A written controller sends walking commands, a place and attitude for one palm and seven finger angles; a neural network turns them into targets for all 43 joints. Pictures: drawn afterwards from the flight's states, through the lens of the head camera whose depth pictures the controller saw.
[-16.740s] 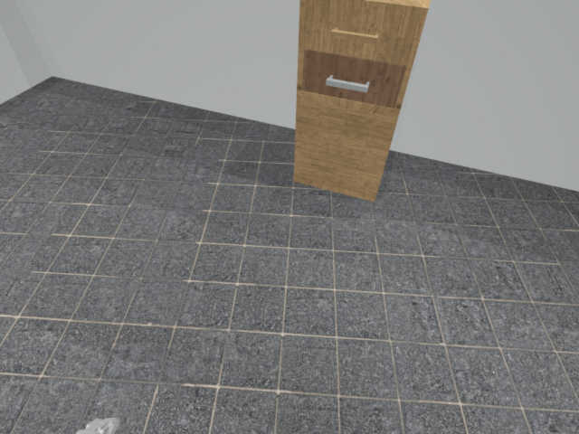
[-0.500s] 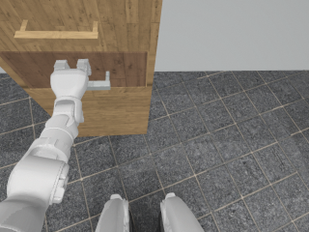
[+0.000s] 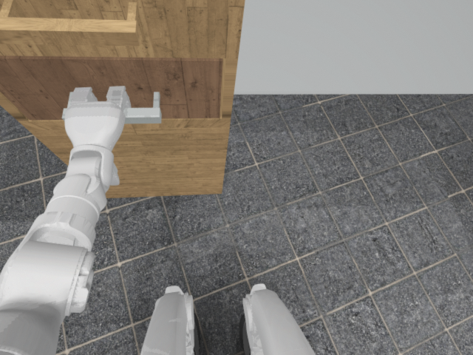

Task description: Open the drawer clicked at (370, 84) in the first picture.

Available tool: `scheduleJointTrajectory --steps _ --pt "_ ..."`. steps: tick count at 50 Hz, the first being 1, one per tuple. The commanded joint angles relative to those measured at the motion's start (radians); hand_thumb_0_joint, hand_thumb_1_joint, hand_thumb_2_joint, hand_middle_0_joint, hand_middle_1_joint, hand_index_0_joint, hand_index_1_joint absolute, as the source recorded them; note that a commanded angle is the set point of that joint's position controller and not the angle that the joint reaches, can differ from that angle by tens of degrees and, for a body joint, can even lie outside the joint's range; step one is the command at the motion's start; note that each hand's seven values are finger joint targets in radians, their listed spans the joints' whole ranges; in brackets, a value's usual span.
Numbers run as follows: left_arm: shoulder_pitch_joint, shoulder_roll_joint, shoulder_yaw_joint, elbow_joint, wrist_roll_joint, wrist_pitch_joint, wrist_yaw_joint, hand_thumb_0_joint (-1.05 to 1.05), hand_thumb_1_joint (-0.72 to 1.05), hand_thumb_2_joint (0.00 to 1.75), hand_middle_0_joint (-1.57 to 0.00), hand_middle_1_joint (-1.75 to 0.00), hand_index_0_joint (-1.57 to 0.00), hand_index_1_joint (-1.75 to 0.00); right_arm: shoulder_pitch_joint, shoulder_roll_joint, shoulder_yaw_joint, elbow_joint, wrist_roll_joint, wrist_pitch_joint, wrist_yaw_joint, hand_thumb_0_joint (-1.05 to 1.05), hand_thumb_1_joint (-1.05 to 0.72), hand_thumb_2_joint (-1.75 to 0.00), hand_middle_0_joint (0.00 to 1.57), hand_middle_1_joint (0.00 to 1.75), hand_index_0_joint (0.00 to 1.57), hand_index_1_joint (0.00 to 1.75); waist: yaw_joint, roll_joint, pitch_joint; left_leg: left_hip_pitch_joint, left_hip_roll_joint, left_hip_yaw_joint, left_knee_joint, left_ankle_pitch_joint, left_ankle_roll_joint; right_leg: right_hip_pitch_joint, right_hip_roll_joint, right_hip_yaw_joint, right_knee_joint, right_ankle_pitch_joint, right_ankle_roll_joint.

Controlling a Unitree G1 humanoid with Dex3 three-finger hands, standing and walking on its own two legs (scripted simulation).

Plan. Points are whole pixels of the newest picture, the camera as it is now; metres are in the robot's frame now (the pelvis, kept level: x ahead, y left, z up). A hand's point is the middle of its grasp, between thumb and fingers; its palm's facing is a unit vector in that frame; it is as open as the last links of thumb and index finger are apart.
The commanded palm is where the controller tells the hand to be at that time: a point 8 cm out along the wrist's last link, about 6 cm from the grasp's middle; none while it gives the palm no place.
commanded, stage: lower the fingers behind the handle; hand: left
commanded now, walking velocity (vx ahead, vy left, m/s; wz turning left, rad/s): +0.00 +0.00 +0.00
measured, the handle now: (114, 106) +0.55 +0.18 -0.03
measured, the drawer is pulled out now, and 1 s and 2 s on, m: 0.00 0.00 0.03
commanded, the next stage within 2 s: close the thumb around the handle in 0.62 s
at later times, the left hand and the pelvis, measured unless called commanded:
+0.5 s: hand (107, 138) +0.50 +0.20 -0.05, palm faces -0.07 +0.00 -1.00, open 13.8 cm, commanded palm +0.49 +0.18 -0.01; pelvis -0.01 +0.00 -0.01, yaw +0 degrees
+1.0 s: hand (107, 136) +0.50 +0.20 -0.05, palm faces -0.06 +0.01 -1.00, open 11.6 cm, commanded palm +0.49 +0.18 -0.01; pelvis -0.01 +0.00 -0.01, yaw +0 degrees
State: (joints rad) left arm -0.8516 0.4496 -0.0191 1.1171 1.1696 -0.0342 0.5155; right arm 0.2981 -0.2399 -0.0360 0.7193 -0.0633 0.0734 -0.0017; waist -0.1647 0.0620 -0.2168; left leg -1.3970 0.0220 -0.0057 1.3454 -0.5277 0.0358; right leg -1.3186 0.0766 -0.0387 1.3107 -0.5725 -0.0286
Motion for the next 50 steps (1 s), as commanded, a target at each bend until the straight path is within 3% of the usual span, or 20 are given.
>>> scheduleJointTrajectory --steps 1,2,4,5,8,12,16,18,20,22,28,31,34,36,37,40,42,46,49,50 --pt "-0.404 0.198 0.036 -0.150 -0.010 0.019 0.053 0.00 -0.50 0.30 -0.30 -1.20 -0.30 -1.20 0.178 -0.168 -0.061 -0.021 -0.001 -0.008 -0.006 0.00 -0.90 -0.90 0.20 0.30 0.20 0.30 -0.027 0.071 -0.551 0.501 -0.005 -0.038 -0.085 0.397 0.014 0.199 0.002 0.010 -0.160 0.379 -0.007" --pt "-0.377 0.185 0.029 -0.121 -0.012 0.032 0.052 0.00 -0.50 0.30 -0.30 -1.20 -0.30 -1.20 0.179 -0.167 -0.060 -0.021 0.001 -0.009 -0.003 0.00 -0.90 -0.90 0.20 0.30 0.20 0.30 -0.021 0.079 -0.526 0.494 -0.008 -0.037 -0.090 0.386 0.012 0.192 0.003 0.006 -0.163 0.366 -0.010" --pt "-0.426 0.185 0.020 -0.137 -0.009 0.037 0.052 0.00 -0.50 0.30 -0.30 -1.20 -0.30 -1.20 0.178 -0.170 -0.062 -0.018 0.001 -0.010 -0.003 0.00 -0.90 -0.90 0.20 0.30 0.20 0.30 -0.035 0.082 -0.556 0.506 -0.005 -0.041 -0.081 0.387 0.013 0.176 0.002 0.007 -0.154 0.364 -0.007" --pt "-0.389 0.192 0.031 -0.116 -0.013 0.046 0.048 0.00 -0.50 0.30 -0.30 -1.20 -0.30 -1.20 0.178 -0.170 -0.060 -0.021 0.001 -0.009 -0.002 0.00 -0.90 -0.90 0.20 0.30 0.20 0.30 -0.023 0.070 -0.555 0.497 -0.007 -0.040 -0.079 0.383 0.013 0.185 0.005 0.007 -0.155 0.364 -0.009" --pt "-0.397 0.167 0.004 -0.073 -0.023 0.060 0.024 0.00 -0.50 0.30 -0.30 -1.20 -0.30 -1.20 0.178 -0.167 -0.054 -0.016 0.003 -0.009 -0.003 0.00 -0.90 -0.90 0.20 0.30 0.20 0.30 -0.042 0.057 -0.509 0.462 -0.007 -0.033 -0.073 0.362 0.016 0.172 0.004 0.008 -0.153 0.358 -0.006" --pt "-0.400 0.186 -0.007 -0.054 -0.012 0.066 0.000 0.00 -0.50 0.30 -0.30 -1.20 -0.30 -1.20 0.172 -0.167 -0.043 -0.028 0.008 -0.010 -0.007 0.00 -0.90 -0.90 0.20 0.30 0.20 0.30 -0.042 0.044 -0.468 0.389 -0.013 -0.027 -0.064 0.299 0.021 0.170 0.005 0.013 -0.151 0.317 -0.008" --pt "-0.401 0.191 0.001 -0.107 -0.018 0.049 -0.020 0.00 -0.50 0.30 -0.30 -1.20 -0.30 -1.20 0.171 -0.165 -0.045 -0.042 0.008 -0.012 -0.010 0.00 -0.90 -0.90 0.20 0.30 0.20 0.30 -0.030 0.078 -0.528 0.434 -0.010 -0.031 -0.061 0.325 0.019 0.171 0.004 0.013 -0.138 0.331 -0.009" --pt "-0.382 0.161 -0.009 -0.101 -0.027 0.043 -0.031 0.00 -0.50 0.30 -0.30 -1.20 -0.30 -1.20 0.171 -0.161 -0.047 -0.045 0.010 -0.012 -0.009 0.00 -0.90 -0.90 0.20 0.30 0.20 0.30 -0.032 0.064 -0.513 0.445 -0.007 -0.040 -0.067 0.325 0.017 0.154 0.004 0.006 -0.137 0.318 -0.010" --pt "-0.389 0.153 -0.016 -0.138 -0.027 0.030 -0.033 0.00 -0.50 0.30 -0.30 -1.20 -0.30 -1.20 0.169 -0.161 -0.048 -0.050 0.010 -0.012 -0.009 0.00 -0.90 -0.90 0.20 0.30 0.20 0.30 -0.024 0.098 -0.521 0.468 -0.005 -0.046 -0.070 0.322 0.015 0.135 0.006 0.003 -0.134 0.299 -0.013" --pt "-0.371 0.169 -0.001 -0.139 -0.031 0.024 -0.035 0.00 -0.50 0.30 -0.30 -1.20 -0.30 -1.20 0.170 -0.161 -0.047 -0.051 0.010 -0.011 -0.010 0.00 -0.90 -0.90 0.20 0.30 0.20 0.30 -0.019 0.077 -0.523 0.453 -0.004 -0.041 -0.066 0.317 0.017 0.151 0.005 0.007 -0.136 0.301 -0.012" --pt "-0.417 0.154 -0.015 -0.121 -0.019 0.018 -0.017 0.00 -0.50 0.30 -0.30 -1.20 -0.30 -1.20 0.172 -0.163 -0.050 -0.037 0.011 -0.016 -0.011 0.00 -0.90 -0.90 0.20 0.30 0.20 0.30 -0.043 0.064 -0.472 0.438 0.002 -0.056 -0.071 0.271 0.016 0.084 0.004 0.000 -0.132 0.241 -0.012" --pt "-0.416 0.150 -0.017 -0.144 -0.015 0.023 -0.005 0.00 -0.50 0.30 -0.30 -1.20 -0.30 -1.20 0.178 -0.165 -0.054 -0.038 0.009 -0.015 -0.009 0.00 -0.90 -0.90 0.20 0.30 0.20 0.30 -0.029 0.094 -0.523 0.476 0.001 -0.062 -0.073 0.301 0.011 0.086 0.005 -0.005 -0.126 0.253 -0.015" --pt "-0.445 0.142 -0.027 -0.130 -0.022 0.036 -0.003 0.00 -0.50 0.30 -0.30 -1.20 -0.30 -1.20 0.187 -0.168 -0.053 -0.030 0.009 -0.014 -0.008 0.00 -0.90 -0.90 0.20 0.30 0.20 0.30 -0.047 0.070 -0.503 0.466 0.003 -0.064 -0.073 0.297 0.014 0.085 0.004 -0.005 -0.132 0.256 -0.010" --pt "-0.440 0.154 -0.015 -0.138 -0.024 0.043 0.000 0.00 -0.50 0.30 -0.30 -1.20 -0.30 -1.20 0.188 -0.167 -0.055 -0.029 0.008 -0.013 -0.006 0.00 -0.90 -0.90 0.20 0.30 0.20 0.30 -0.035 0.100 -0.533 0.486 0.001 -0.059 -0.074 0.313 0.012 0.097 0.005 -0.005 -0.133 0.268 -0.014" --pt "-0.425 0.154 -0.017 -0.119 -0.022 0.052 -0.002 0.00 -0.44 0.32 -0.30 -1.21 -0.30 -1.21 0.187 -0.167 -0.053 -0.029 0.009 -0.011 -0.007 0.00 -0.90 -0.90 0.20 0.30 0.20 0.30 -0.036 0.074 -0.526 0.480 0.001 -0.064 -0.077 0.304 0.012 0.101 0.006 -0.007 -0.135 0.260 -0.014" --pt "-0.451 0.128 -0.040 -0.112 -0.025 0.057 -0.008 0.00 -0.28 0.40 -0.32 -1.22 -0.32 -1.22 0.191 -0.164 -0.054 -0.023 0.009 -0.012 -0.008 0.00 -0.90 -0.90 0.20 0.30 0.20 0.30 -0.054 0.076 -0.502 0.476 0.002 -0.062 -0.076 0.298 0.014 0.088 0.004 -0.007 -0.142 0.259 -0.011" --pt "-0.433 0.164 -0.015 -0.104 -0.022 0.060 -0.012 0.00 -0.16 0.44 -0.32 -1.24 -0.32 -1.24 0.190 -0.167 -0.049 -0.025 0.009 -0.012 -0.010 0.00 -0.90 -0.90 0.20 0.30 0.20 0.30 -0.040 0.076 -0.497 0.468 0.002 -0.059 -0.081 0.303 0.013 0.105 0.006 -0.006 -0.139 0.266 -0.014" --pt "-0.435 0.130 -0.042 -0.107 -0.027 0.053 -0.024 0.00 0.06 0.54 -0.34 -1.26 -0.34 -1.26 0.183 -0.162 -0.049 -0.028 0.010 -0.014 -0.010 0.00 -0.90 -0.90 0.20 0.30 0.20 0.30 -0.049 0.086 -0.485 0.464 0.000 -0.055 -0.078 0.292 0.015 0.096 0.004 -0.003 -0.145 0.258 -0.013" --pt "-0.421 0.191 0.003 -0.112 -0.031 0.042 -0.031 0.00 0.23 0.61 -0.35 -1.28 -0.35 -1.28 0.188 -0.167 -0.044 -0.033 0.010 -0.015 -0.015 0.00 -0.90 -0.90 0.20 0.30 0.20 0.30 -0.037 0.057 -0.505 0.436 -0.002 -0.048 -0.072 0.302 0.019 0.140 0.004 0.003 -0.137 0.286 -0.011" --pt "-0.412 0.177 -0.008 -0.124 -0.033 0.040 -0.036 0.00 0.28 0.64 -0.36 -1.28 -0.36 -1.28 0.184 -0.164 -0.045 -0.037 0.009 -0.015 -0.015 0.00 -0.90 -0.90 0.20 0.30 0.20 0.30 -0.035 0.070 -0.516 0.437 -0.004 -0.042 -0.070 0.308 0.020 0.154 0.005 0.008 -0.140 0.301 -0.011"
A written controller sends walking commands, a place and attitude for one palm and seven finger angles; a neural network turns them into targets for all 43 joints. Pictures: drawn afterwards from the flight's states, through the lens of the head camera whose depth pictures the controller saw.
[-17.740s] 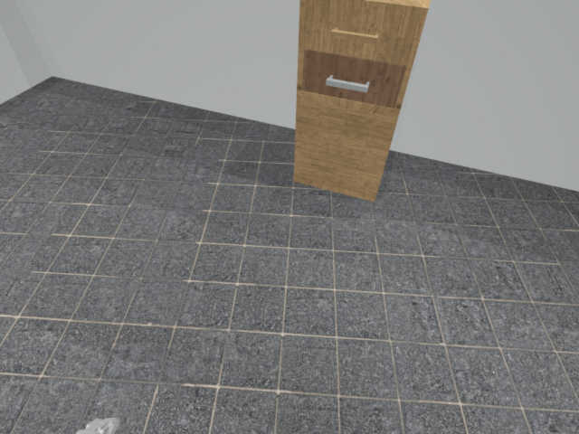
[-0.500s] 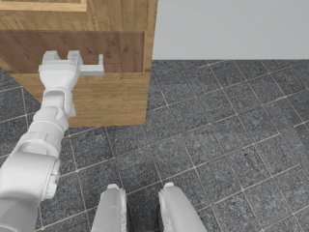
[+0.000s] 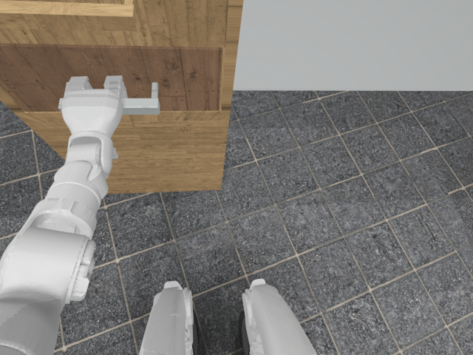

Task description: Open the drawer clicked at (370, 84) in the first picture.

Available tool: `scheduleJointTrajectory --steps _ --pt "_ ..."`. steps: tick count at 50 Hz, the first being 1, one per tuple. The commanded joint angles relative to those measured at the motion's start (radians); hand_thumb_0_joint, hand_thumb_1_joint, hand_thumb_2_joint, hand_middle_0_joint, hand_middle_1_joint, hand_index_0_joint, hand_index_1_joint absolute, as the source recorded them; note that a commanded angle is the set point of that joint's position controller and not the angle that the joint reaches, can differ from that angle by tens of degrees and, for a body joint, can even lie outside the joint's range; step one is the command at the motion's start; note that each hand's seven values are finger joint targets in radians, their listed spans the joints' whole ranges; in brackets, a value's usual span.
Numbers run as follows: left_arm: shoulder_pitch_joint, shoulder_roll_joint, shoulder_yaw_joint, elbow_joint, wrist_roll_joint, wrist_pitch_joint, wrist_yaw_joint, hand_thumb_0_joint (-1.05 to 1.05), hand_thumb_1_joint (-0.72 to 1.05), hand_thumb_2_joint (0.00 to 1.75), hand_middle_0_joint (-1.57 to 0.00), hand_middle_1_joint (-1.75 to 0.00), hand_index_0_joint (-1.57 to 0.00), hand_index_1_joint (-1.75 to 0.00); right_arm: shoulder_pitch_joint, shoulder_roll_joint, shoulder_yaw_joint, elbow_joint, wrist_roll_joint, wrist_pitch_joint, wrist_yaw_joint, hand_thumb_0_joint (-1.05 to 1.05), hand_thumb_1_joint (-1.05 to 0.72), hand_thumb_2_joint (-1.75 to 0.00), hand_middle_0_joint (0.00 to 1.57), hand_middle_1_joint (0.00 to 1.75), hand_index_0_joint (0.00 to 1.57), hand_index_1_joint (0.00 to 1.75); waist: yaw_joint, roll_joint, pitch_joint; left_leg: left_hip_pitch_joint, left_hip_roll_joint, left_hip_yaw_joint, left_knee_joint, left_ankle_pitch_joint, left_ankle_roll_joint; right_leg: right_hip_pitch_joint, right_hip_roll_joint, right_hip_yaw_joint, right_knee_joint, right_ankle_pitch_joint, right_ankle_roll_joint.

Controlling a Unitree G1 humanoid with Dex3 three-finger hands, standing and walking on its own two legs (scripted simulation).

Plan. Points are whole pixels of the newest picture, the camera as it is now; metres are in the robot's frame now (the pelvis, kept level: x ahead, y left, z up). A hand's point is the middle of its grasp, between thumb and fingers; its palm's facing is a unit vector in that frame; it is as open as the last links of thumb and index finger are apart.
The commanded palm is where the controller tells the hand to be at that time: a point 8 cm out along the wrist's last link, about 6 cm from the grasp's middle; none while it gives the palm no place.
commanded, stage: close the thumb around the handle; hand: left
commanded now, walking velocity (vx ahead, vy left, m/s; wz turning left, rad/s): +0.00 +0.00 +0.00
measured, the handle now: (112, 97) +0.56 +0.18 -0.01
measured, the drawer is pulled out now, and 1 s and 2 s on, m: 0.00 0.03 0.09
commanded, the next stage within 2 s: pull the drawer open in 0.42 s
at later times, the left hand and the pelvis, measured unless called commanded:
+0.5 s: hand (105, 128) +0.52 +0.20 -0.04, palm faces -0.05 +0.00 -1.00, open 5.3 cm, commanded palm +0.49 +0.18 +0.01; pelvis +0.01 +0.00 +0.00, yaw +0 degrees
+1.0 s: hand (103, 143) +0.48 +0.20 -0.04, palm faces -0.05 -0.02 -1.00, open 5.3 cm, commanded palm +0.46 +0.19 +0.01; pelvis +0.01 +0.00 +0.01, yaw +0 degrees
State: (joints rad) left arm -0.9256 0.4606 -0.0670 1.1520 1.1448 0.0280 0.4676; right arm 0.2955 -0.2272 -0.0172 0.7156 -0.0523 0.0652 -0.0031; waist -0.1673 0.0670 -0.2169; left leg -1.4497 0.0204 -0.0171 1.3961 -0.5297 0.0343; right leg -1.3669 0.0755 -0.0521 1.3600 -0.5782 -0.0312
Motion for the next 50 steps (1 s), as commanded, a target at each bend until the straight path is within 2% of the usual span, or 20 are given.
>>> scheduleJointTrajectory --steps 1,4,6,9,10,11,16,24,27,29,30,35,36,38,42,44,45,46,48,50 --pt "-0.322 0.165 0.043 -0.163 -0.006 -0.026 0.011 0.00 0.34 0.66 -0.36 -1.29 -0.36 -1.29 0.186 -0.175 -0.065 -0.035 -0.001 -0.006 -0.014 0.00 -0.90 -0.90 0.20 0.30 0.20 0.30 -0.027 0.066 -0.521 0.497 -0.002 -0.031 -0.120 0.317 0.020 0.201 0.006 0.021 -0.187 0.311 -0.009" --pt "-0.306 0.153 0.043 -0.183 -0.003 -0.043 0.014 0.00 0.51 0.73 -0.37 -1.31 -0.37 -1.31 0.184 -0.173 -0.067 -0.036 -0.002 -0.006 -0.010 0.00 -0.90 -0.90 0.20 0.30 0.20 0.30 -0.018 0.081 -0.527 0.512 -0.001 -0.032 -0.118 0.335 0.018 0.193 0.006 0.020 -0.181 0.321 -0.011" --pt "-0.276 0.150 0.043 -0.166 -0.003 -0.041 0.019 0.00 0.62 0.78 -0.38 -1.32 -0.38 -1.32 0.178 -0.173 -0.065 -0.038 0.000 -0.003 -0.010 0.00 -0.90 -0.90 0.20 0.30 0.20 0.30 -0.017 0.057 -0.491 0.487 -0.002 -0.027 -0.118 0.323 0.019 0.199 0.007 0.021 -0.187 0.318 -0.010" --pt "-0.313 0.144 0.039 -0.195 0.001 -0.050 0.030 0.00 0.79 0.85 -0.39 -1.34 -0.39 -1.34 0.183 -0.174 -0.070 -0.034 -0.002 -0.004 -0.008 0.00 -0.90 -0.90 0.20 0.30 0.20 0.30 -0.026 0.069 -0.515 0.511 0.003 -0.037 -0.116 0.337 0.016 0.179 0.006 0.017 -0.177 0.320 -0.009" --pt "-0.296 0.149 0.049 -0.199 0.001 -0.050 0.033 0.00 0.84 0.88 -0.40 -1.34 -0.40 -1.34 0.184 -0.173 -0.073 -0.035 -0.002 -0.004 -0.007 0.00 -0.90 -0.90 0.20 0.30 0.20 0.30 -0.014 0.082 -0.528 0.525 0.002 -0.035 -0.116 0.350 0.015 0.183 0.007 0.018 -0.177 0.328 -0.011" --pt "-0.281 0.129 0.038 -0.185 -0.002 -0.045 0.037 0.00 0.90 0.90 -0.40 -1.35 -0.40 -1.35 0.182 -0.173 -0.073 -0.037 -0.002 -0.001 -0.006 0.00 -0.90 -0.90 0.20 0.30 0.20 0.30 -0.018 0.066 -0.519 0.525 0.000 -0.034 -0.119 0.348 0.016 0.188 0.007 0.018 -0.184 0.328 -0.010" --pt "-0.297 0.133 0.035 -0.172 0.001 -0.028 0.045 0.00 0.90 0.90 -0.40 -1.35 -0.40 -1.35 0.184 -0.174 -0.073 -0.031 -0.003 0.001 -0.004 0.00 -0.90 -0.90 0.20 0.30 0.20 0.30 -0.024 0.059 -0.512 0.514 0.000 -0.032 -0.117 0.343 0.016 0.190 0.007 0.018 -0.186 0.331 -0.007" --pt "-0.279 0.137 0.051 -0.203 -0.007 -0.028 0.041 0.00 0.90 0.90 -0.40 -1.35 -0.40 -1.35 0.187 -0.173 -0.077 -0.030 -0.005 0.004 -0.003 0.00 -0.90 -0.90 0.20 0.30 0.20 0.30 -0.013 0.067 -0.556 0.565 0.002 -0.033 -0.120 0.408 0.013 0.217 0.005 0.019 -0.182 0.392 -0.006" --pt "-0.231 0.117 0.043 -0.198 -0.014 -0.029 0.038 0.00 0.90 0.90 -0.40 -1.35 -0.40 -1.35 0.176 -0.168 -0.075 -0.036 -0.003 0.005 -0.001 0.00 -0.90 -0.90 0.20 0.30 0.20 0.30 -0.002 0.062 -0.524 0.546 -0.001 -0.023 -0.130 0.387 0.015 0.242 0.007 0.023 -0.194 0.389 -0.008" --pt "-0.185 0.121 0.054 -0.220 -0.014 -0.041 0.035 0.00 0.90 0.90 -0.40 -1.35 -0.40 -1.35 0.172 -0.167 -0.075 -0.043 -0.003 0.007 -0.001 0.00 -0.90 -0.90 0.20 0.30 0.20 0.30 0.018 0.063 -0.556 0.569 -0.001 -0.025 -0.137 0.417 0.012 0.263 0.006 0.022 -0.187 0.414 -0.010" --pt "-0.164 0.134 0.069 -0.215 -0.015 -0.042 0.036 0.00 0.90 0.90 -0.40 -1.35 -0.40 -1.35 0.168 -0.169 -0.076 -0.043 -0.002 0.010 -0.001 0.00 -0.90 -0.90 0.20 0.30 0.20 0.30 0.022 0.053 -0.540 0.565 0.000 -0.024 -0.139 0.411 0.011 0.262 0.007 0.024 -0.191 0.410 -0.011" --pt "-0.129 0.096 0.047 -0.220 -0.006 -0.052 0.053 0.00 0.90 0.90 -0.40 -1.35 -0.40 -1.35 0.157 -0.165 -0.079 -0.041 -0.002 0.014 0.000 0.00 -0.90 -0.90 0.20 0.30 0.20 0.30 0.023 0.043 -0.488 0.556 0.000 -0.024 -0.149 0.394 0.009 0.246 0.007 0.021 -0.197 0.390 -0.012" --pt "-0.150 0.073 0.027 -0.235 -0.005 -0.054 0.059 0.00 0.90 0.90 -0.40 -1.35 -0.40 -1.35 0.157 -0.165 -0.081 -0.038 -0.003 0.013 0.000 0.00 -0.90 -0.90 0.20 0.30 0.20 0.30 0.011 0.038 -0.495 0.564 0.001 -0.026 -0.148 0.396 0.011 0.239 0.006 0.022 -0.200 0.391 -0.010" --pt "-0.134 0.076 0.044 -0.242 -0.006 -0.057 0.069 0.00 0.90 0.90 -0.40 -1.35 -0.40 -1.35 0.159 -0.164 -0.086 -0.035 -0.005 0.013 0.002 0.00 -0.90 -0.90 0.20 0.30 0.20 0.30 0.022 0.030 -0.515 0.579 0.001 -0.028 -0.151 0.416 0.009 0.254 0.005 0.022 -0.195 0.408 -0.010" --pt "-0.099 0.083 0.053 -0.234 -0.004 -0.048 0.083 0.00 0.90 0.90 -0.40 -1.35 -0.40 -1.35 0.152 -0.164 -0.087 -0.036 -0.005 0.018 0.000 0.00 -0.90 -0.90 0.20 0.30 0.20 0.30 0.027 0.002 -0.498 0.556 -0.005 -0.015 -0.154 0.401 0.012 0.285 0.003 0.029 -0.208 0.420 -0.009" --pt "-0.090 0.070 0.042 -0.232 -0.006 -0.047 0.087 0.00 0.90 0.90 -0.40 -1.35 -0.40 -1.35 0.144 -0.162 -0.085 -0.039 -0.004 0.018 0.002 0.00 -0.90 -0.90 0.20 0.30 0.20 0.30 0.032 0.022 -0.492 0.560 -0.007 -0.014 -0.159 0.393 0.010 0.281 0.003 0.028 -0.210 0.409 -0.010" --pt "-0.086 0.101 0.065 -0.226 0.000 -0.046 0.090 0.00 0.90 0.90 -0.40 -1.35 -0.40 -1.35 0.143 -0.165 -0.084 -0.036 -0.004 0.020 0.000 0.00 -0.90 -0.90 0.20 0.30 0.20 0.30 0.037 0.010 -0.487 0.554 -0.007 -0.016 -0.159 0.388 0.009 0.280 0.004 0.029 -0.208 0.403 -0.012" --pt "-0.087 0.070 0.042 -0.231 -0.003 -0.044 0.092 0.00 0.90 0.90 -0.40 -1.35 -0.40 -1.35 0.139 -0.162 -0.085 -0.040 -0.004 0.019 0.000 0.00 -0.90 -0.90 0.20 0.30 0.20 0.30 0.031 0.007 -0.484 0.555 -0.009 -0.014 -0.162 0.387 0.011 0.287 0.003 0.029 -0.213 0.406 -0.010" --pt "-0.081 0.074 0.051 -0.247 -0.006 -0.047 0.094 0.00 0.90 0.90 -0.40 -1.35 -0.40 -1.35 0.133 -0.160 -0.087 -0.040 -0.004 0.017 0.001 0.00 -0.90 -0.90 0.20 0.30 0.20 0.30 0.041 0.023 -0.503 0.572 -0.009 -0.014 -0.167 0.398 0.008 0.297 0.001 0.030 -0.211 0.416 -0.012" --pt "-0.049 0.068 0.047 -0.220 -0.001 -0.039 0.098 0.00 0.90 0.90 -0.40 -1.35 -0.40 -1.35 0.126 -0.161 -0.085 -0.046 -0.001 0.022 0.000 0.00 -0.90 -0.90 0.20 0.30 0.20 0.30 0.042 0.001 -0.478 0.558 -0.011 -0.012 -0.169 0.380 0.009 0.293 0.003 0.030 -0.218 0.398 -0.011"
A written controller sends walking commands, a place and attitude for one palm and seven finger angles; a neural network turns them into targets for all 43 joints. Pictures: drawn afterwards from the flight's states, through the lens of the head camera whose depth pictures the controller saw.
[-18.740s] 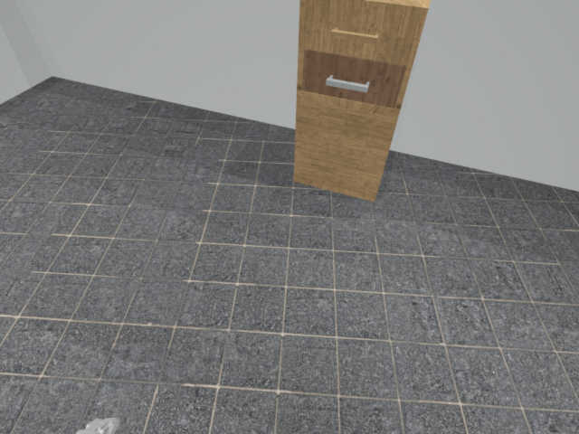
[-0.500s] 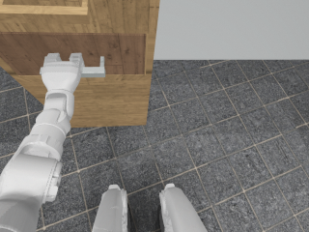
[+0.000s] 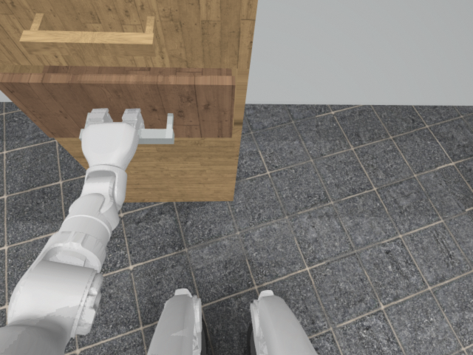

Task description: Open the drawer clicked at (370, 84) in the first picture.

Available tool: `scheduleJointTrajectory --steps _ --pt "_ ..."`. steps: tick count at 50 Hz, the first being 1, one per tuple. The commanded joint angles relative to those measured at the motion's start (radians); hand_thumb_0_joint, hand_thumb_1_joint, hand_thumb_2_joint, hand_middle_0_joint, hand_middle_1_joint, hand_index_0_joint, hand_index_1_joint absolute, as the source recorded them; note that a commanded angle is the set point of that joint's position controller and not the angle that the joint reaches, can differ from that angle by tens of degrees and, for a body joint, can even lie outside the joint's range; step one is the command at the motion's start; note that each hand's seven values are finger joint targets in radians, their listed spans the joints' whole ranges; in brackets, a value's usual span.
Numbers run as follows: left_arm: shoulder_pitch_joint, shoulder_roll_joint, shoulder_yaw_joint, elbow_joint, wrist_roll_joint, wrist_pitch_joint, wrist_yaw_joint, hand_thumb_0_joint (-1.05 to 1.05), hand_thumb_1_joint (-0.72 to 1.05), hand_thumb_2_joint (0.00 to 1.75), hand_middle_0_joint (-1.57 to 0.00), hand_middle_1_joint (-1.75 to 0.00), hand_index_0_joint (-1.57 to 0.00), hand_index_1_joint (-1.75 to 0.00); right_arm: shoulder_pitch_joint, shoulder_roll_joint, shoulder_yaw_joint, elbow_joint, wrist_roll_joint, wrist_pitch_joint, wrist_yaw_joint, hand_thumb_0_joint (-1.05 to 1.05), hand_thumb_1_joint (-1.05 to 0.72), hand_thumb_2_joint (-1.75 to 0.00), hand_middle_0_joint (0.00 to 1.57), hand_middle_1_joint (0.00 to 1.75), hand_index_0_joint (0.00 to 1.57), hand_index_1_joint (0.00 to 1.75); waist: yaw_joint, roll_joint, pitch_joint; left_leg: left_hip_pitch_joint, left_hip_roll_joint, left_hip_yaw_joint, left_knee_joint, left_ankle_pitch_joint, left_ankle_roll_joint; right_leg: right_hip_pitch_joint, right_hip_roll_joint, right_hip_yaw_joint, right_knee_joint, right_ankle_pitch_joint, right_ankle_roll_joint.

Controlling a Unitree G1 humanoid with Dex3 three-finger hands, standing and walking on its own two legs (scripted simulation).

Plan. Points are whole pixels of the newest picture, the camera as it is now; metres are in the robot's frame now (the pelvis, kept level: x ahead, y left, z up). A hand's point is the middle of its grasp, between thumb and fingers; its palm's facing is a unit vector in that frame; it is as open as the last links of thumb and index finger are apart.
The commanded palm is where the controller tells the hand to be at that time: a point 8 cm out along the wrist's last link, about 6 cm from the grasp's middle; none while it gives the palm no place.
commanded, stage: pull the drawer open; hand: left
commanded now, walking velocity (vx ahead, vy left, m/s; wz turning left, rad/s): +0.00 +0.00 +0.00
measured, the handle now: (129, 127) +0.52 +0.18 -0.03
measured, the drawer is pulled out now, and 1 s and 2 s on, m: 0.03 0.09 0.15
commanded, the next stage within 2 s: none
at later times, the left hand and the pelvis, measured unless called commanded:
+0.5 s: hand (120, 168) +0.45 +0.20 -0.05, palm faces -0.05 -0.02 -1.00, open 5.3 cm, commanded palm +0.41 +0.19 -0.01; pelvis +0.00 +0.00 +0.01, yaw +0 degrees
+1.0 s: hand (118, 185) +0.41 +0.20 -0.05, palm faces -0.03 -0.03 -1.00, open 5.3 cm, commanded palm +0.38 +0.19 -0.01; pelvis +0.00 +0.00 +0.01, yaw +1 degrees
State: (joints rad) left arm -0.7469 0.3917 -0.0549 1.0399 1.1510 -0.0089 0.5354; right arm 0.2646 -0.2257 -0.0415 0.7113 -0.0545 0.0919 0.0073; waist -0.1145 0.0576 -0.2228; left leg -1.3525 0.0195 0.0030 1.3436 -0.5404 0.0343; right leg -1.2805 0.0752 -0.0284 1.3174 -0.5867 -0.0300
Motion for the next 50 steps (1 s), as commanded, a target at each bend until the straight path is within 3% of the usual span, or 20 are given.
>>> scheduleJointTrajectory --steps 1,4,5,8,10,13,16,18,21,22,24,25,28,32,36,37,41,43,45,50 --pt "-0.241 0.122 0.021 -0.124 -0.010 -0.006 0.031 0.00 0.90 0.90 -0.40 -1.35 -0.40 -1.35 0.152 -0.160 -0.060 -0.043 0.001 -0.006 -0.011 0.00 -0.90 -0.90 0.20 0.30 0.20 0.30 -0.015 0.019 -0.473 0.462 -0.010 -0.032 -0.118 0.384 0.010 0.204 0.002 0.006 -0.177 0.402 -0.011" --pt "-0.212 0.120 0.023 -0.083 -0.013 0.001 0.032 0.00 0.90 0.90 -0.40 -1.35 -0.40 -1.35 0.145 -0.159 -0.058 -0.044 0.003 -0.008 -0.012 0.00 -0.90 -0.90 0.20 0.30 0.20 0.30 -0.017 -0.010 -0.436 0.429 -0.015 -0.024 -0.119 0.346 0.014 0.206 0.001 0.012 -0.188 0.376 -0.009" --pt "-0.208 0.147 0.041 -0.085 -0.012 0.001 0.032 0.00 0.90 0.90 -0.40 -1.35 -0.40 -1.35 0.146 -0.163 -0.056 -0.045 0.005 -0.008 -0.014 0.00 -0.90 -0.90 0.20 0.30 0.20 0.30 -0.011 -0.026 -0.428 0.414 -0.015 -0.024 -0.122 0.337 0.015 0.219 0.001 0.012 -0.189 0.372 -0.010" --pt "-0.187 0.157 0.054 -0.106 -0.016 -0.003 0.031 0.00 0.90 0.90 -0.40 -1.35 -0.40 -1.35 0.137 -0.161 -0.056 -0.051 0.003 -0.008 -0.015 0.00 -0.90 -0.90 0.20 0.30 0.20 0.30 0.005 0.005 -0.466 0.432 -0.019 -0.020 -0.122 0.360 0.013 0.238 0.000 0.020 -0.184 0.404 -0.013" --pt "-0.176 0.121 0.026 -0.100 -0.013 0.000 0.029 0.00 0.90 0.90 -0.40 -1.35 -0.40 -1.35 0.134 -0.157 -0.057 -0.052 0.005 -0.005 -0.016 0.00 -0.90 -0.90 0.20 0.30 0.20 0.30 -0.003 -0.001 -0.444 0.439 -0.016 -0.021 -0.125 0.361 0.012 0.223 0.001 0.013 -0.186 0.397 -0.012" --pt "-0.153 0.153 0.054 -0.112 -0.015 -0.004 0.030 0.00 0.90 0.90 -0.40 -1.35 -0.40 -1.35 0.127 -0.160 -0.055 -0.057 0.006 -0.004 -0.017 0.00 -0.90 -0.90 0.20 0.30 0.20 0.30 0.015 -0.005 -0.458 0.436 -0.019 -0.021 -0.128 0.360 0.011 0.243 0.001 0.020 -0.185 0.400 -0.014" --pt "-0.138 0.100 0.017 -0.117 -0.014 -0.003 0.033 0.00 0.90 0.90 -0.40 -1.35 -0.40 -1.35 0.120 -0.154 -0.058 -0.062 0.007 -0.006 -0.017 0.00 -0.90 -0.90 0.20 0.30 0.20 0.30 0.005 -0.009 -0.439 0.436 -0.018 -0.016 -0.131 0.351 0.012 0.233 -0.001 0.016 -0.194 0.392 -0.010" --pt "-0.135 0.128 0.044 -0.129 -0.012 -0.008 0.037 0.00 0.90 0.90 -0.40 -1.35 -0.40 -1.35 0.121 -0.158 -0.059 -0.060 0.006 -0.003 -0.018 0.00 -0.90 -0.90 0.20 0.30 0.20 0.30 0.015 -0.010 -0.451 0.455 -0.016 -0.027 -0.136 0.367 0.009 0.228 0.001 0.013 -0.184 0.391 -0.015" --pt "-0.100 0.077 0.014 -0.151 -0.014 -0.009 0.043 0.00 0.90 0.90 -0.40 -1.35 -0.40 -1.35 0.114 -0.152 -0.065 -0.064 0.006 -0.001 -0.016 0.00 -0.90 -0.90 0.20 0.30 0.20 0.30 0.019 0.002 -0.470 0.487 -0.016 -0.021 -0.136 0.394 0.008 0.233 0.000 0.012 -0.188 0.416 -0.013" --pt "-0.107 0.105 0.034 -0.166 -0.012 -0.012 0.046 0.00 0.90 0.90 -0.40 -1.35 -0.40 -1.35 0.117 -0.155 -0.064 -0.062 0.006 0.000 -0.016 0.00 -0.90 -0.90 0.20 0.30 0.20 0.30 0.022 -0.015 -0.468 0.481 -0.014 -0.024 -0.138 0.389 0.007 0.240 0.000 0.014 -0.188 0.412 -0.014" --pt "-0.103 0.097 0.033 -0.170 -0.008 -0.016 0.052 0.00 0.90 0.90 -0.40 -1.35 -0.40 -1.35 0.116 -0.155 -0.065 -0.061 0.004 0.002 -0.015 0.00 -0.90 -0.90 0.20 0.30 0.20 0.30 0.023 -0.011 -0.464 0.494 -0.011 -0.032 -0.143 0.397 0.005 0.227 0.001 0.008 -0.184 0.408 -0.015" --pt "-0.087 0.062 0.010 -0.170 -0.013 -0.014 0.052 0.00 0.90 0.90 -0.40 -1.35 -0.40 -1.35 0.110 -0.150 -0.067 -0.063 0.006 0.002 -0.013 0.00 -0.90 -0.90 0.20 0.30 0.20 0.30 0.022 -0.010 -0.460 0.492 -0.015 -0.025 -0.144 0.385 0.007 0.231 0.001 0.011 -0.194 0.402 -0.015" --pt "-0.100 0.088 0.029 -0.166 -0.009 -0.016 0.060 0.00 0.90 0.90 -0.40 -1.35 -0.40 -1.35 0.110 -0.152 -0.066 -0.055 0.004 0.002 -0.015 0.00 -0.90 -0.90 0.20 0.30 0.20 0.30 0.020 -0.027 -0.439 0.474 -0.014 -0.030 -0.148 0.366 0.006 0.232 0.000 0.011 -0.193 0.387 -0.016" --pt "-0.072 0.054 0.009 -0.182 -0.005 -0.015 0.073 0.00 0.90 0.90 -0.40 -1.35 -0.40 -1.35 0.102 -0.147 -0.069 -0.059 0.004 0.003 -0.014 0.00 -0.90 -0.90 0.20 0.30 0.20 0.30 0.026 -0.026 -0.448 0.487 -0.017 -0.024 -0.153 0.367 0.007 0.244 -0.001 0.012 -0.202 0.389 -0.016" --pt "-0.019 0.088 0.046 -0.207 -0.008 -0.021 0.080 0.00 0.90 0.90 -0.40 -1.35 -0.40 -1.35 0.090 -0.145 -0.069 -0.062 0.002 0.008 -0.014 0.00 -0.90 -0.90 0.20 0.30 0.20 0.30 0.044 -0.029 -0.464 0.495 -0.020 -0.015 -0.151 0.396 0.007 0.278 -0.001 0.023 -0.202 0.438 -0.015" --pt "-0.006 0.061 0.023 -0.195 -0.011 -0.017 0.077 0.00 0.90 0.90 -0.40 -1.35 -0.40 -1.35 0.087 -0.142 -0.067 -0.065 0.004 0.009 -0.014 0.00 -0.90 -0.90 0.20 0.30 0.20 0.30 0.040 -0.042 -0.442 0.480 -0.023 -0.013 -0.155 0.376 0.009 0.285 -0.001 0.022 -0.212 0.425 -0.015" --pt "-0.025 0.073 0.028 -0.206 -0.003 -0.027 0.085 0.00 0.90 0.90 -0.40 -1.35 -0.40 -1.35 0.077 -0.142 -0.065 -0.064 0.004 0.006 -0.016 0.00 -0.90 -0.90 0.20 0.30 0.20 0.30 0.036 -0.044 -0.419 0.464 -0.023 -0.014 -0.156 0.354 0.009 0.271 -0.002 0.024 -0.212 0.401 -0.015" --pt "0.005 0.085 0.047 -0.212 -0.004 -0.028 0.089 0.00 0.90 0.90 -0.40 -1.35 -0.40 -1.35 0.074 -0.142 -0.067 -0.066 0.001 0.005 -0.017 0.00 -0.90 -0.90 0.20 0.30 0.20 0.30 0.048 -0.038 -0.432 0.470 -0.025 -0.017 -0.156 0.362 0.007 0.281 -0.002 0.023 -0.207 0.409 -0.018" --pt "-0.006 0.040 0.009 -0.208 0.004 -0.025 0.094 0.00 0.90 0.90 -0.40 -1.35 -0.40 -1.35 0.067 -0.139 -0.069 -0.068 0.004 0.006 -0.015 0.00 -0.90 -0.90 0.20 0.30 0.20 0.30 0.036 -0.030 -0.406 0.477 -0.023 -0.018 -0.160 0.349 0.007 0.251 -0.002 0.018 -0.214 0.383 -0.018" --pt "0.014 0.050 0.023 -0.213 0.011 -0.018 0.104 0.00 0.90 0.90 -0.40 -1.35 -0.40 -1.35 0.061 -0.140 -0.072 -0.073 0.002 0.007 -0.015 0.00 -0.90 -0.90 0.20 0.30 0.20 0.30 0.047 -0.026 -0.425 0.503 -0.023 -0.023 -0.161 0.352 0.005 0.242 -0.001 0.014 -0.210 0.368 -0.021"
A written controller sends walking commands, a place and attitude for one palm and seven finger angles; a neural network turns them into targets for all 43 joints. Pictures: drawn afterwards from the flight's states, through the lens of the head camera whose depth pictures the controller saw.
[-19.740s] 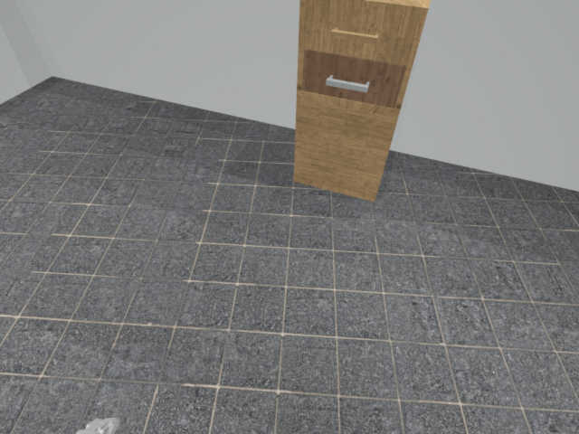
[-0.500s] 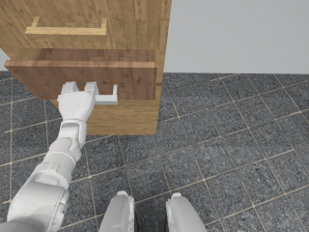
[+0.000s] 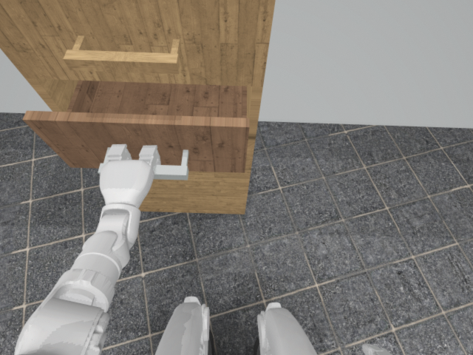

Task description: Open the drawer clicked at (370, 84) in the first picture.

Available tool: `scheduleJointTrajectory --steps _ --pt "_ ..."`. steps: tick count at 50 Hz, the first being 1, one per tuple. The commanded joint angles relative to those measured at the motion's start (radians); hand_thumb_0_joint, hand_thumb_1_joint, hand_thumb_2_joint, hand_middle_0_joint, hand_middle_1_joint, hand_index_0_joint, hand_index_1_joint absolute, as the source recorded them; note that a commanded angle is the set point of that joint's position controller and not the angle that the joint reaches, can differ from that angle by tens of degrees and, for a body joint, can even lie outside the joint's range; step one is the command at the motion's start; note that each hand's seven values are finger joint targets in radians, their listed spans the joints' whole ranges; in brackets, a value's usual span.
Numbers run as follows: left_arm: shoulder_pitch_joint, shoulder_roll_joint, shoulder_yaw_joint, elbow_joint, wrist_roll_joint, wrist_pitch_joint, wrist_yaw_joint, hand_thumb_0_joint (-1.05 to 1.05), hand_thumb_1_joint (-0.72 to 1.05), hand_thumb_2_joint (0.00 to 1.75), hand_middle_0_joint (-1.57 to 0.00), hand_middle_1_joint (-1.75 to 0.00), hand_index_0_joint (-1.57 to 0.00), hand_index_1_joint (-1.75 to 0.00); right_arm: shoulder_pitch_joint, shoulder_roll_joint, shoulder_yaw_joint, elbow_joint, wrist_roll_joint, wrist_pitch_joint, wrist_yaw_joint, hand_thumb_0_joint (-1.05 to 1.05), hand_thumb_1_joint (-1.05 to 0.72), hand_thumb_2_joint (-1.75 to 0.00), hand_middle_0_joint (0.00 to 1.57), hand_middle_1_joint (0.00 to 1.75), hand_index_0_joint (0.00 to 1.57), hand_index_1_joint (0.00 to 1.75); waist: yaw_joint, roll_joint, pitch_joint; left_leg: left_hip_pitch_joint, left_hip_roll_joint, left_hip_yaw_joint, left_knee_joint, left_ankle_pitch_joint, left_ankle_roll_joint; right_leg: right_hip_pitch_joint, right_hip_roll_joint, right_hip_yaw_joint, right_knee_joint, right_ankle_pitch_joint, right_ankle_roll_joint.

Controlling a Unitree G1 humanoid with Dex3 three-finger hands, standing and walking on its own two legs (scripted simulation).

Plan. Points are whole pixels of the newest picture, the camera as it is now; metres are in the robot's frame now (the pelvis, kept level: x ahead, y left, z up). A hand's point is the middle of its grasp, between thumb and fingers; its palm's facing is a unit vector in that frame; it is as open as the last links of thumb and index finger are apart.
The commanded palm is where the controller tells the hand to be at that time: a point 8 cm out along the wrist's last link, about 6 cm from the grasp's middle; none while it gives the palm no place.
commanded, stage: pull the drawer open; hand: left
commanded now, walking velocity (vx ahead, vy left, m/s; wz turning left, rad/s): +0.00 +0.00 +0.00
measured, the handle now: (146, 162) +0.46 +0.18 -0.04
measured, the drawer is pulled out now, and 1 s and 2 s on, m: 0.09 0.15 0.20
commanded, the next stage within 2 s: none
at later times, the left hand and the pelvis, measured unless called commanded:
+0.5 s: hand (134, 205) +0.38 +0.20 -0.06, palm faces -0.04 -0.03 -1.00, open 5.3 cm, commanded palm +0.35 +0.18 -0.02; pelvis +0.00 +0.00 +0.00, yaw +0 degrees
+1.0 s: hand (132, 220) +0.35 +0.20 -0.06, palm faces -0.03 -0.04 -1.00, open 5.3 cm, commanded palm +0.32 +0.19 -0.02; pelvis +0.00 +0.00 +0.01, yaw +0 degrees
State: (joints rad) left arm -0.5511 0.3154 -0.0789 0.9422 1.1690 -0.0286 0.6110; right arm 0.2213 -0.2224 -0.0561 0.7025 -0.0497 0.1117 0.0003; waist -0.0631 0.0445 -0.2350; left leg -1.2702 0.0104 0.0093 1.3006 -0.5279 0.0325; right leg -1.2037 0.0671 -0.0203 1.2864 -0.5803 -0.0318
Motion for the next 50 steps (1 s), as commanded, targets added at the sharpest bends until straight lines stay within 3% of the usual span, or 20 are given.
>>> scheduleJointTrajectory --steps 1,4,5,9,13,14,16,18,22,25,26,29,32,33,34,37,38,41,46,50 --pt "-0.187 0.108 0.030 -0.133 -0.010 0.002 0.029 0.00 0.90 0.90 -0.40 -1.35 -0.40 -1.35 0.095 -0.142 -0.056 -0.068 -0.002 -0.011 -0.007 0.00 -0.90 -0.90 0.20 0.30 0.20 0.30 -0.006 -0.003 -0.427 0.424 -0.016 -0.024 -0.117 0.345 0.007 0.168 0.005 0.010 -0.182 0.370 -0.016" --pt "-0.188 0.106 0.027 -0.145 -0.009 0.006 0.029 0.00 0.90 0.90 -0.40 -1.35 -0.40 -1.35 0.092 -0.143 -0.054 -0.068 -0.001 -0.008 -0.006 0.00 -0.90 -0.90 0.20 0.30 0.20 0.30 -0.004 0.005 -0.424 0.442 -0.012 -0.033 -0.124 0.355 0.003 0.156 0.006 0.002 -0.176 0.366 -0.018" --pt "-0.150 0.104 0.035 -0.140 -0.014 0.008 0.028 0.00 0.90 0.90 -0.40 -1.35 -0.40 -1.35 0.095 -0.141 -0.057 -0.070 0.000 -0.006 -0.005 0.00 -0.90 -0.90 0.20 0.30 0.20 0.30 0.009 0.007 -0.427 0.452 -0.013 -0.032 -0.128 0.362 0.002 0.168 0.008 0.001 -0.178 0.370 -0.022" --pt "-0.155 0.071 0.006 -0.159 -0.017 0.009 0.027 0.00 0.90 0.90 -0.40 -1.35 -0.40 -1.35 0.079 -0.138 -0.056 -0.075 0.000 -0.004 -0.004 0.00 -0.90 -0.90 0.20 0.30 0.20 0.30 -0.004 -0.012 -0.414 0.443 -0.013 -0.030 -0.132 0.341 0.004 0.166 0.006 0.002 -0.186 0.356 -0.018" --pt "-0.102 0.091 0.031 -0.173 -0.023 0.004 0.024 0.00 0.90 0.90 -0.40 -1.35 -0.40 -1.35 0.079 -0.137 -0.057 -0.076 -0.002 -0.006 -0.007 0.00 -0.90 -0.90 0.20 0.30 0.20 0.30 0.010 -0.042 -0.426 0.431 -0.017 -0.025 -0.131 0.356 0.007 0.216 0.006 0.012 -0.190 0.401 -0.019" --pt "-0.110 0.096 0.028 -0.197 -0.015 -0.003 0.026 0.00 0.90 0.90 -0.40 -1.35 -0.40 -1.35 0.073 -0.135 -0.055 -0.078 -0.001 -0.004 -0.009 0.00 -0.90 -0.90 0.20 0.30 0.20 0.30 0.012 -0.021 -0.434 0.439 -0.017 -0.022 -0.129 0.364 0.006 0.209 0.003 0.016 -0.186 0.408 -0.017" --pt "-0.111 0.067 0.004 -0.198 -0.016 -0.005 0.029 0.00 0.90 0.90 -0.40 -1.35 -0.40 -1.35 0.067 -0.132 -0.055 -0.076 -0.001 -0.004 -0.008 0.00 -0.90 -0.90 0.20 0.30 0.20 0.30 0.000 -0.033 -0.404 0.429 -0.017 -0.023 -0.132 0.337 0.008 0.196 0.004 0.014 -0.195 0.380 -0.016" --pt "-0.066 0.081 0.024 -0.200 -0.016 -0.009 0.029 0.00 0.90 0.90 -0.40 -1.35 -0.40 -1.35 0.066 -0.134 -0.056 -0.078 -0.003 -0.007 -0.007 0.00 -0.90 -0.90 0.20 0.30 0.20 0.30 0.015 -0.030 -0.395 0.433 -0.017 -0.024 -0.136 0.342 0.006 0.202 0.005 0.014 -0.197 0.381 -0.022" --pt "-0.062 0.062 0.006 -0.201 -0.006 -0.010 0.041 0.00 0.90 0.90 -0.40 -1.35 -0.40 -1.35 0.051 -0.129 -0.054 -0.080 -0.002 -0.007 -0.008 0.00 -0.90 -0.90 0.20 0.30 0.20 0.30 0.010 -0.035 -0.365 0.414 -0.019 -0.023 -0.139 0.302 0.007 0.188 0.004 0.016 -0.203 0.339 -0.022" --pt "-0.032 0.058 0.012 -0.222 0.000 -0.007 0.052 0.00 0.90 0.90 -0.40 -1.35 -0.40 -1.35 0.047 -0.132 -0.059 -0.084 -0.004 -0.003 -0.005 0.00 -0.90 -0.90 0.20 0.30 0.20 0.30 0.019 -0.024 -0.386 0.452 -0.015 -0.031 -0.139 0.328 0.004 0.173 0.005 0.007 -0.194 0.345 -0.025" --pt "-0.052 0.034 -0.013 -0.244 -0.002 -0.006 0.053 0.00 0.90 0.90 -0.40 -1.35 -0.40 -1.35 0.043 -0.129 -0.057 -0.087 -0.005 -0.002 -0.004 0.00 -0.90 -0.90 0.20 0.30 0.20 0.30 0.009 -0.028 -0.402 0.448 -0.017 -0.025 -0.137 0.330 0.006 0.184 0.003 0.008 -0.196 0.354 -0.021" --pt "0.004 0.060 0.015 -0.249 -0.004 0.001 0.055 0.00 0.90 0.90 -0.40 -1.35 -0.40 -1.35 0.037 -0.130 -0.056 -0.092 -0.005 0.001 -0.005 0.00 -0.90 -0.90 0.20 0.30 0.20 0.30 0.024 -0.038 -0.404 0.449 -0.019 -0.024 -0.137 0.344 0.005 0.202 0.003 0.013 -0.195 0.376 -0.021" --pt "0.001 0.050 0.001 -0.254 -0.009 0.007 0.050 0.00 0.90 0.90 -0.40 -1.35 -0.40 -1.35 0.032 -0.127 -0.056 -0.093 -0.002 -0.003 -0.007 0.00 -0.90 -0.90 0.20 0.30 0.20 0.30 0.016 -0.041 -0.368 0.428 -0.021 -0.019 -0.142 0.310 0.008 0.212 0.002 0.015 -0.210 0.358 -0.020" --pt "0.021 0.083 0.032 -0.269 -0.007 0.007 0.051 0.00 0.90 0.90 -0.40 -1.35 -0.40 -1.35 0.031 -0.132 -0.056 -0.097 -0.003 -0.004 -0.007 0.00 -0.90 -0.90 0.20 0.30 0.20 0.30 0.035 -0.031 -0.386 0.439 -0.021 -0.024 -0.145 0.330 0.005 0.219 0.004 0.016 -0.201 0.369 -0.025" --pt "0.010 0.049 -0.002 -0.277 -0.003 0.007 0.052 0.00 0.90 0.90 -0.40 -1.35 -0.40 -1.35 0.018 -0.127 -0.052 -0.101 -0.003 0.000 -0.007 0.00 -0.90 -0.90 0.20 0.30 0.20 0.30 0.021 -0.030 -0.395 0.446 -0.021 -0.021 -0.142 0.326 0.006 0.205 0.001 0.017 -0.202 0.363 -0.021" --pt "0.079 0.051 0.009 -0.280 -0.013 0.010 0.049 0.00 0.90 0.90 -0.40 -1.35 -0.40 -1.35 0.018 -0.125 -0.053 -0.105 -0.001 -0.004 -0.009 0.00 -0.90 -0.90 0.20 0.30 0.20 0.30 0.033 -0.045 -0.378 0.436 -0.024 -0.016 -0.146 0.318 0.008 0.233 0.003 0.019 -0.211 0.371 -0.022" --pt "0.084 0.083 0.035 -0.289 -0.013 0.010 0.049 0.00 0.90 0.90 -0.40 -1.35 -0.40 -1.35 0.015 -0.130 -0.053 -0.105 -0.004 -0.005 -0.010 0.00 -0.90 -0.90 0.20 0.30 0.20 0.30 0.038 -0.048 -0.381 0.433 -0.024 -0.018 -0.144 0.329 0.007 0.237 0.002 0.023 -0.208 0.385 -0.024" --pt "0.064 0.052 0.000 -0.294 -0.005 0.008 0.049 0.00 0.90 0.90 -0.40 -1.35 -0.40 -1.35 0.003 -0.124 -0.048 -0.106 -0.001 -0.003 -0.012 0.00 -0.90 -0.90 0.20 0.30 0.20 0.30 0.021 -0.057 -0.351 0.416 -0.024 -0.016 -0.143 0.301 0.008 0.216 -0.001 0.023 -0.212 0.356 -0.019" --pt "0.116 0.057 0.010 -0.330 -0.004 0.009 0.055 0.00 0.90 0.90 -0.40 -1.35 -0.40 -1.35 -0.005 -0.125 -0.048 -0.116 -0.004 -0.007 -0.011 0.00 -0.90 -0.90 0.20 0.30 0.20 0.30 0.038 -0.037 -0.378 0.432 -0.025 -0.014 -0.142 0.319 0.007 0.226 -0.002 0.022 -0.204 0.371 -0.022" --pt "0.155 0.056 0.012 -0.336 -0.005 0.019 0.053 0.00 0.90 0.90 -0.40 -1.35 -0.40 -1.35 -0.003 -0.124 -0.049 -0.119 -0.002 -0.006 -0.011 0.00 -0.90 -0.90 0.20 0.30 0.20 0.30 0.041 -0.046 -0.360 0.427 -0.025 -0.017 -0.143 0.318 0.007 0.233 0.000 0.021 -0.206 0.377 -0.024"
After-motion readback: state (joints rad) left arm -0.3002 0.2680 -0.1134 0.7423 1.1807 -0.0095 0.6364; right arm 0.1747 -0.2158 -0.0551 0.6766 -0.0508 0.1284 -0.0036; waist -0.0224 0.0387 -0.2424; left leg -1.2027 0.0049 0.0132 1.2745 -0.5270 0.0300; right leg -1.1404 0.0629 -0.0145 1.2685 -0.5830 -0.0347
